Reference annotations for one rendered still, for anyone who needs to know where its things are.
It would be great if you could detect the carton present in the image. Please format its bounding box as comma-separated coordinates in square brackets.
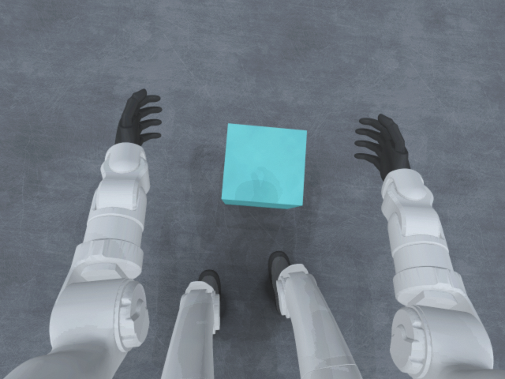
[222, 123, 307, 209]

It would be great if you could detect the robot left hand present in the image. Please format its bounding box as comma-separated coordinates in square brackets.
[115, 89, 163, 146]

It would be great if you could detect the right robot upper arm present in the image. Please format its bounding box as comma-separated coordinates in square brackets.
[390, 304, 505, 379]

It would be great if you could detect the right robot foot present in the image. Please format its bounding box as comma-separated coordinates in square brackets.
[268, 251, 290, 316]

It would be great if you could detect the robot right shin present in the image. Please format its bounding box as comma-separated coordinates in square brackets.
[278, 264, 316, 282]

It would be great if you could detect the left robot forearm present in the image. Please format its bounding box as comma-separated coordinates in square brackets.
[49, 142, 150, 346]

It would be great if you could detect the left robot upper arm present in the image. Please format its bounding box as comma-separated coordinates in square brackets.
[3, 278, 149, 379]

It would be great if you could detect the right robot forearm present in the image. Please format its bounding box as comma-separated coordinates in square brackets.
[381, 168, 493, 369]

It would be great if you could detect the robot right hand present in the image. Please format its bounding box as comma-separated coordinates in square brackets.
[354, 114, 410, 181]

